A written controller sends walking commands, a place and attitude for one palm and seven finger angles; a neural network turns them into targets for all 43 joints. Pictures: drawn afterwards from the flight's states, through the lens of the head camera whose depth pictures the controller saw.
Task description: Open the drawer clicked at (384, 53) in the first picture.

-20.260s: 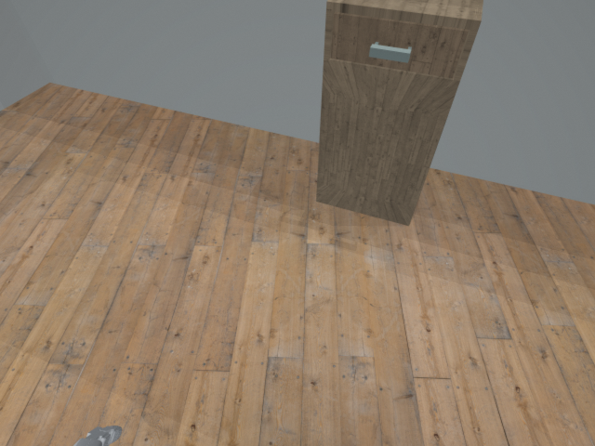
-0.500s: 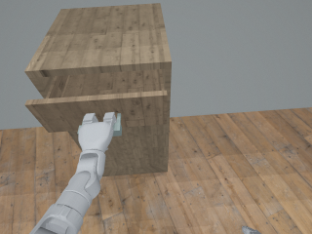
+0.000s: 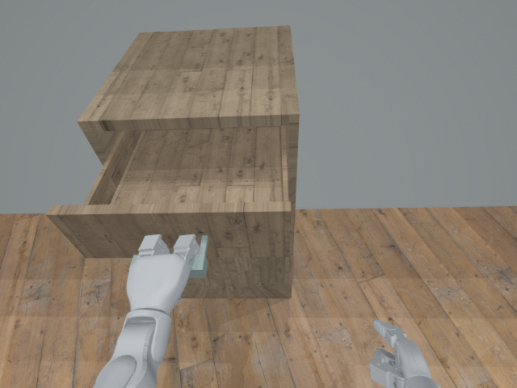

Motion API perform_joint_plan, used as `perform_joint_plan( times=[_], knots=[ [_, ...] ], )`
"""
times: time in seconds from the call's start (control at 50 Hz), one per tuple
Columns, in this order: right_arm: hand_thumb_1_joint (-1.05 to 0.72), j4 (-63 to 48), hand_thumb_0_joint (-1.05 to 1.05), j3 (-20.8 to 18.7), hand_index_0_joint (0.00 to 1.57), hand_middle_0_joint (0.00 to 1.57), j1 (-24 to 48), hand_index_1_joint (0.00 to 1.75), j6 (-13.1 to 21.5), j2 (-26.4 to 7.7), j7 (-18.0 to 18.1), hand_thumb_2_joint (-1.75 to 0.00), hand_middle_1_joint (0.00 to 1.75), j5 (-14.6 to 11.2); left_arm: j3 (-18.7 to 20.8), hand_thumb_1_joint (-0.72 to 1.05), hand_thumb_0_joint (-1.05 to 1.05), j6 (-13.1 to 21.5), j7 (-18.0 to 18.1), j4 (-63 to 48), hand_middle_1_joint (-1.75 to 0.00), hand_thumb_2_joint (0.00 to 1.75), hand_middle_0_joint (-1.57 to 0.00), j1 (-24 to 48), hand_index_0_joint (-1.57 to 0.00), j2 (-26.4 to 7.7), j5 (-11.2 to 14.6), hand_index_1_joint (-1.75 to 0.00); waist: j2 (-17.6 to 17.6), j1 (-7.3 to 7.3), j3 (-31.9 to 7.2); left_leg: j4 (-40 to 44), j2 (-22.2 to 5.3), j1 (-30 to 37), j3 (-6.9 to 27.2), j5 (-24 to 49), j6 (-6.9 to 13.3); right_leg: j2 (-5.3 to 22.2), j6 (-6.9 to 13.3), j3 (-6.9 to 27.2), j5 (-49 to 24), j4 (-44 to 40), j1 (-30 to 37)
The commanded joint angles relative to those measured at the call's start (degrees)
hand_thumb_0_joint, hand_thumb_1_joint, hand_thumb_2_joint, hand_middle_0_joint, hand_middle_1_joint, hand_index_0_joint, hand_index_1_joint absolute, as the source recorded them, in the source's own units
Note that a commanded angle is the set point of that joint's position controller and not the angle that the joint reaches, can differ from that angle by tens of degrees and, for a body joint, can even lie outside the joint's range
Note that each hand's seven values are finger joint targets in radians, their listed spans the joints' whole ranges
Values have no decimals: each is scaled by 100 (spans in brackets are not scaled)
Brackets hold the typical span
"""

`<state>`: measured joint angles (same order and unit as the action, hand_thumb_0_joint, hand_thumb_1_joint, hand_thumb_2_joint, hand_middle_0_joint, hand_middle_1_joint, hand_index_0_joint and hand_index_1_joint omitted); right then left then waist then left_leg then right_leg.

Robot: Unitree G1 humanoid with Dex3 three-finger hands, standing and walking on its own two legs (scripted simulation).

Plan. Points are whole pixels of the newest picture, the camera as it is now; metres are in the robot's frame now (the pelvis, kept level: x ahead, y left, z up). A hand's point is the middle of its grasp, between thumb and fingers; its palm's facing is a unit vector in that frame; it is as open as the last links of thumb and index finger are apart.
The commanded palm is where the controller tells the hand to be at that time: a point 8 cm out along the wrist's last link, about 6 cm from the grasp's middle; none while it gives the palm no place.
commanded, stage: pull the drawer open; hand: left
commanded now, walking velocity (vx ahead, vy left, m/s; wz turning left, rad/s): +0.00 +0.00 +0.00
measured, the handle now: (172, 253) +0.32 +0.18 +0.02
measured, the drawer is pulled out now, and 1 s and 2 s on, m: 0.22 0.30 0.30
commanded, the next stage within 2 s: open the thumb to release the handle in 0.52 s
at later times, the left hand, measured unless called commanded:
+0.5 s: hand (162, 345) +0.18 +0.17 +0.00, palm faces +0.02 -0.16 -0.99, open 6.3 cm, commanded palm +0.13 +0.18 +0.05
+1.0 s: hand (158, 336) +0.20 +0.17 +0.00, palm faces +0.03 -0.14 -0.99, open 9.7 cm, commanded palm +0.16 +0.17 +0.05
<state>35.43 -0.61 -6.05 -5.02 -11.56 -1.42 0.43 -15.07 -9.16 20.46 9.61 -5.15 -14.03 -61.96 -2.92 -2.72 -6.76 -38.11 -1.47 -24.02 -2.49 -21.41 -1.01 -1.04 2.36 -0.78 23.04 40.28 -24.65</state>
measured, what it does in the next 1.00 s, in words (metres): stands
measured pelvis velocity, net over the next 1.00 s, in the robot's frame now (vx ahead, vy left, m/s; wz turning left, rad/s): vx -0.03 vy -0.01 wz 0.01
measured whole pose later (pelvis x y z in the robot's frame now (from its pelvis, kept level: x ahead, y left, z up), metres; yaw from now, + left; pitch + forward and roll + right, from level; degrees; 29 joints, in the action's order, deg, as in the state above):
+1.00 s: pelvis -0.03 -0.01 -0.01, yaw +0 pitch +5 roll +1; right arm 37.1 -0.2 -5.5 -3.4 -11.9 0.3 1.4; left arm -14.9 -9.2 22.1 0.7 -15.5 -14.5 -62.0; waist -3.3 -4.2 -5.0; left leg -40.6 -1.5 -25.1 -1.9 -20.4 -1.3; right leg -1.1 2.9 -1.2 22.6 43.3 -25.8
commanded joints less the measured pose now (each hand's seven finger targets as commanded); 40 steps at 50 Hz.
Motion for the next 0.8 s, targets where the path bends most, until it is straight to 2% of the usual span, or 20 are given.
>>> perform_joint_plan(
  times=[0.0,0.04,0.08,0.14,0.2,0.24,0.3,0.36,0.38,0.42,0.46,0.5,0.52,0.58,0.6,0.62,0.64,0.68,0.74,0.78],
  knots=[
    [-90,-974,0,-215,20,20,719,30,318,-540,-49,-90,30,-8,294,90,0,28,201,-1578,-135,90,-40,-596,-40,-326,100,-135,625,-169,-1138,78,392,531,-14,2356,197,-20,-113,149,-3764,-329,868],
    [-90,-984,0,-220,20,20,736,30,337,-550,-55,-90,30,13,538,90,0,65,274,-1889,-135,90,-40,-782,-40,-587,76,-135,582,-194,-1203,83,393,484,-20,2221,183,-10,-112,218,-3733,-316,919],
    [-90,-1001,0,-202,20,20,771,30,369,-521,-87,-90,30,20,405,90,0,82,321,-1986,-135,90,-40,-1204,-40,-432,61,-135,627,-190,-1053,49,405,405,-8,2109,183,-25,-113,214,-3619,-288,809],
    [-90,-992,0,-206,20,20,827,30,390,-546,-65,-90,30,39,588,90,0,97,406,-2147,-135,90,-40,-1285,-40,-647,24,-135,631,-182,-902,39,407,300,-13,1765,192,-39,-105,288,-3144,-348,667],
    [-90,-987,0,-206,20,20,852,30,425,-511,-56,-90,30,47,530,90,0,117,473,-2199,-135,90,-40,-1527,-40,-560,-2,-135,631,-193,-806,22,411,271,-7,1569,212,-64,-89,297,-2678,-387,540],
    [-90,-985,0,-186,20,20,889,30,441,-511,-33,-90,30,43,667,90,0,134,508,-2203,-135,90,-40,-1693,-40,-678,4,-135,584,-240,-740,24,416,248,-9,1450,208,-88,-68,338,-2424,-407,485],
    [-90,-1009,0,-176,20,20,922,30,467,-494,-57,-90,30,38,634,90,0,188,503,-2335,-135,90,-40,-2095,-40,-637,34,-135,674,-264,-666,-6,414,201,14,1435,212,-94,-65,354,-2410,-381,445],
    [-90,-1084,0,-163,20,20,954,30,481,-466,-112,-90,30,40,628,90,0,259,496,-2623,-135,90,-40,-2574,-40,-646,66,-135,538,-323,-617,-41,409,216,2,1428,206,-98,-42,379,-2286,-365,411],
    [-90,-1084,0,-148,20,20,977,30,484,-492,-118,-90,30,69,516,90,0,277,491,-2652,-135,90,-40,-2406,-40,-575,35,-135,574,-259,-545,-69,415,190,32,1368,216,-111,-41,388,-2174,-358,276],
    [-90,-1098,0,-153,20,20,974,30,470,-493,-107,-90,30,64,753,90,0,281,498,-2650,-135,90,-40,-2415,-40,-755,41,-135,507,-297,-570,-73,419,166,25,1328,207,-113,-26,465,-2108,-408,330],
    [-90,-1135,0,-136,20,20,955,30,488,-472,-124,-90,30,90,630,90,0,294,508,-2671,-135,90,-40,-2504,-40,-623,28,-135,400,-299,-559,-98,408,165,24,1329,213,-102,-25,433,-2120,-361,266],
    [-90,-1128,0,-134,20,20,953,30,496,-470,-121,-90,30,98,786,90,0,327,537,-2653,-135,90,-40,-2617,-40,-733,27,-135,535,-318,-608,-143,418,78,26,1363,201,-83,-49,510,-2437,-310,345],
    [-90,-1133,0,-127,20,20,975,30,478,-488,-116,-90,30,93,921,90,0,332,552,-2713,-135,90,-40,-2625,-40,-844,39,-135,439,-329,-680,-141,424,100,29,1444,182,-105,-11,549,-2584,-299,420],
    [-90,-1150,0,-147,20,20,947,30,480,-482,-172,-90,30,110,618,90,0,293,570,-2789,-135,90,-40,-2590,-40,-595,-17,-135,334,-271,-719,-195,398,162,39,1599,191,-136,0,450,-2566,-169,273],
    [-90,-902,0,-138,20,20,987,30,393,-588,-60,-90,30,142,772,90,0,215,647,-2554,-135,90,-40,-674,-40,-902,-182,-135,417,96,-532,-231,398,107,99,1302,210,-110,-34,480,-2215,-265,-115],
    [-90,-919,0,-197,20,20,935,30,412,-536,23,-90,30,167,923,83,0,185,707,-2487,-134,87,-40,-522,-40,-908,-218,-134,349,-20,-550,-217,401,132,74,1198,217,-140,-17,497,-1942,-348,-82],
    [-90,-955,0,-192,20,20,935,30,459,-524,40,-90,30,179,922,76,0,150,776,-2387,-134,84,-39,-761,-39,-910,-265,-134,247,-125,-791,-237,415,223,56,1199,222,-128,-15,514,-1853,-346,-26],
    [-90,-913,0,-186,20,20,904,30,486,-505,58,-90,30,114,610,62,0,57,734,-2096,-132,78,-38,-1027,-38,-587,-136,-132,509,-115,-809,-184,411,264,70,1313,225,-125,-37,342,-2111,-314,101],
    [-90,-867,0,-183,20,20,971,30,451,-527,150,-90,30,62,673,41,0,-68,642,-2058,-130,69,-36,-786,-36,-735,-49,-130,626,-167,-884,-71,422,288,35,1264,235,-87,-76,360,-2071,-420,310],
    [-90,-824,0,-153,20,20,1010,30,442,-526,179,-90,30,60,425,27,0,-115,548,-1943,-128,63,-35,-547,-35,-572,-74,-128,717,-115,-738,-23,430,290,38,1207,251,-62,-95,324,-1938,-495,237]
  ],
)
